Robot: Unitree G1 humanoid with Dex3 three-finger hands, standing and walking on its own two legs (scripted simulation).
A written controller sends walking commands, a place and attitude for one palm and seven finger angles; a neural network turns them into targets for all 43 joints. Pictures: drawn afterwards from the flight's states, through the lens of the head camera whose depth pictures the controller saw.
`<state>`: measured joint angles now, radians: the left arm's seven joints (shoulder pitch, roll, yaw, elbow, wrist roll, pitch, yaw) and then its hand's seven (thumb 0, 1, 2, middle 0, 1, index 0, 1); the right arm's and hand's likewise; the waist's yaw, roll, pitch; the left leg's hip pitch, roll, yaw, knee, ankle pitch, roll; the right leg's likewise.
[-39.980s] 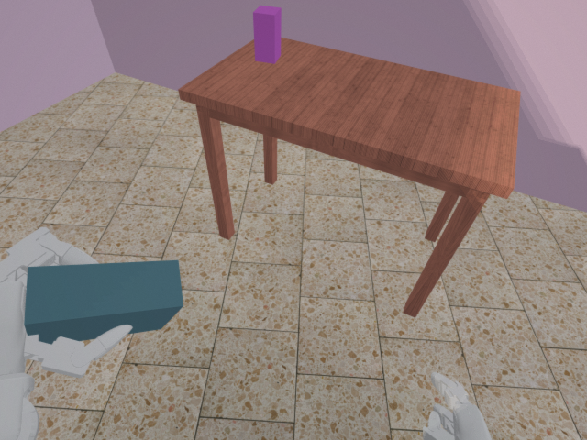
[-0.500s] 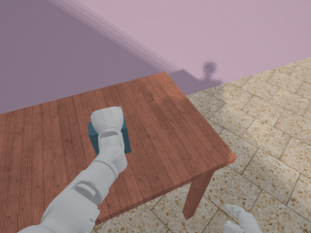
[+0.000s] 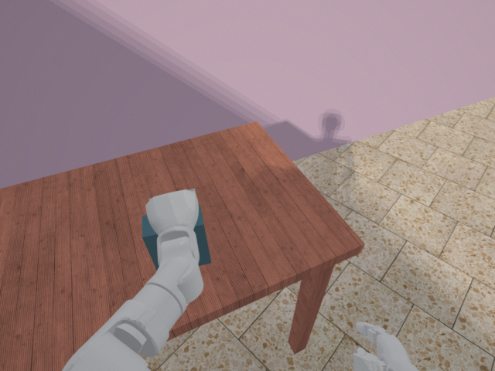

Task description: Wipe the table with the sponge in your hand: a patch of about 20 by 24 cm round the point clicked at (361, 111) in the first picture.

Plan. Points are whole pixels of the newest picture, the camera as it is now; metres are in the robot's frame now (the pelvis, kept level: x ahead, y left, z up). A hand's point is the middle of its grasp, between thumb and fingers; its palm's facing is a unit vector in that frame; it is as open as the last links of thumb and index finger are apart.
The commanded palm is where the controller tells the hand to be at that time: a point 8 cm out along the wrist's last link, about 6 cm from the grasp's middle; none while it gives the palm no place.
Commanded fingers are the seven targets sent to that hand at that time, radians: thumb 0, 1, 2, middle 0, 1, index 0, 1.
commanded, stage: wipe back along the third lane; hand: left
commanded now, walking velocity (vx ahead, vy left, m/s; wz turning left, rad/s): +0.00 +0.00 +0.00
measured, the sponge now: (180, 247) +0.35 +0.18 -0.02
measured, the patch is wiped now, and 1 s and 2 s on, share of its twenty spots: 1.00 1.00 1.00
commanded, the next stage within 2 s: slide back across to the middle lane in 0.44 s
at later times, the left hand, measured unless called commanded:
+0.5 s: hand (196, 248) +0.31 +0.13 +0.04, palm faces +0.02 -0.07 -1.00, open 9.5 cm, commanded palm +0.26 +0.12 +0.07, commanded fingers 0.00 0.10 1.30 -1.20 -1.60 -1.20 -1.60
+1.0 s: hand (180, 258) +0.29 +0.15 +0.04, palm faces +0.01 -0.12 -0.99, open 9.5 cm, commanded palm +0.24 +0.16 +0.09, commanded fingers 0.00 0.10 1.30 -1.20 -1.60 -1.20 -1.60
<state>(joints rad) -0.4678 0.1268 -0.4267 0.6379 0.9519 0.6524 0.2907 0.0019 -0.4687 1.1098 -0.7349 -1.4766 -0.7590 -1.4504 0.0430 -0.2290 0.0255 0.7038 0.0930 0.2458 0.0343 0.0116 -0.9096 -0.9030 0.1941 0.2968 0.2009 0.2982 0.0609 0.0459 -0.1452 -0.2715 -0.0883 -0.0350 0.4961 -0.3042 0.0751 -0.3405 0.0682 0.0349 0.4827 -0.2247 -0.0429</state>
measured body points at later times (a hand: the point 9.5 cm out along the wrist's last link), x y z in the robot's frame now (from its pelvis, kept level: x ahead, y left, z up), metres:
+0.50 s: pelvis +0.00 -0.02 +0.00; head -0.03 -0.06 +0.45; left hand +0.31 +0.13 +0.09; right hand +0.24 -0.23 -0.08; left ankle -0.04 +0.07 -0.74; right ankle +0.01 -0.10 -0.74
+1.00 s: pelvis +0.00 -0.04 +0.00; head -0.04 -0.08 +0.45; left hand +0.28 +0.16 +0.09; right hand +0.22 -0.26 -0.08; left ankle -0.04 +0.07 -0.74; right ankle +0.01 -0.10 -0.74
